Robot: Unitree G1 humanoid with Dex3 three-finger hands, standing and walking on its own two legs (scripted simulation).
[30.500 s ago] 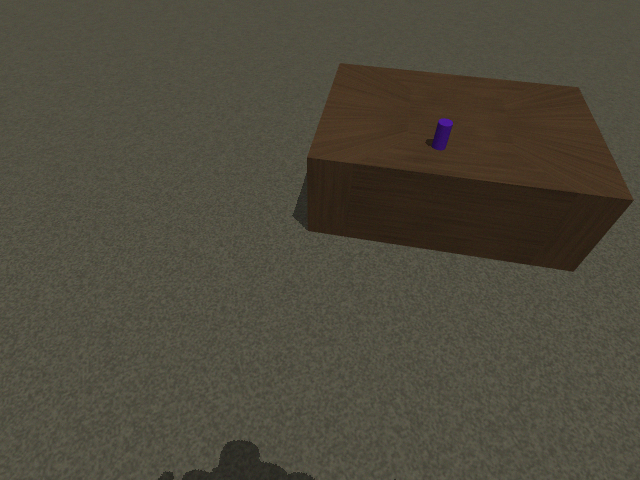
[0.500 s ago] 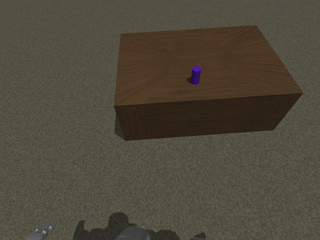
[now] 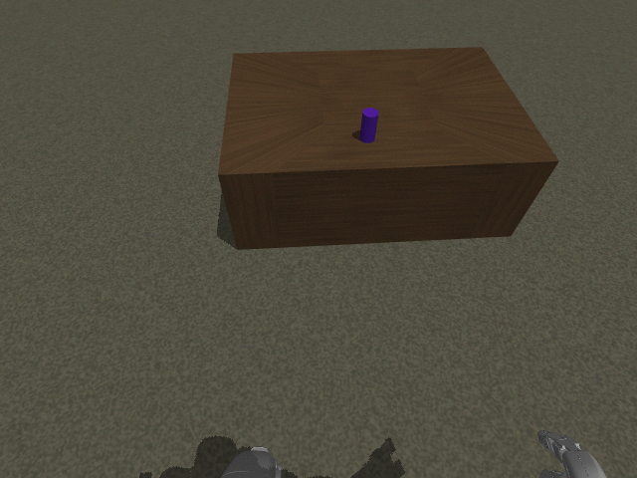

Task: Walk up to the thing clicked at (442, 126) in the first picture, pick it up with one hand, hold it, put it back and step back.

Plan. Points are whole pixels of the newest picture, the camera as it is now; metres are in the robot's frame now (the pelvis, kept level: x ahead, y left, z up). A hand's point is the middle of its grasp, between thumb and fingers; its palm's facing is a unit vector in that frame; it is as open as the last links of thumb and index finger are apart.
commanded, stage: step back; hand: right
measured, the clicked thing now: (368, 125) +1.16 -0.12 -0.31
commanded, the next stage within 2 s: stand in 0.90 s
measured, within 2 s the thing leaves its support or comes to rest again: neither
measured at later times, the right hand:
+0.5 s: hand out of the picture +0.04 -0.26 -0.14, palm faces -0.05 +0.93 -0.36, open 7.4 cm
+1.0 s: hand out of the picture +0.15 -0.21 -0.13, palm faces -0.09 +0.93 -0.36, open 7.4 cm
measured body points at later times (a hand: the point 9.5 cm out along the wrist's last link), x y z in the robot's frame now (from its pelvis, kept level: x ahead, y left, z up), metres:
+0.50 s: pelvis -0.01 +0.00 +0.01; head +0.01 +0.01 +0.46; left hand +0.07 +0.34 -0.10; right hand +0.05 -0.31 -0.11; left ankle +0.00 +0.14 -0.72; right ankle +0.02 -0.11 -0.72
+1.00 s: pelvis +0.03 +0.03 +0.02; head +0.05 +0.04 +0.47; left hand +0.11 +0.34 -0.11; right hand +0.15 -0.26 -0.10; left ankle +0.02 +0.14 -0.72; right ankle +0.03 -0.12 -0.72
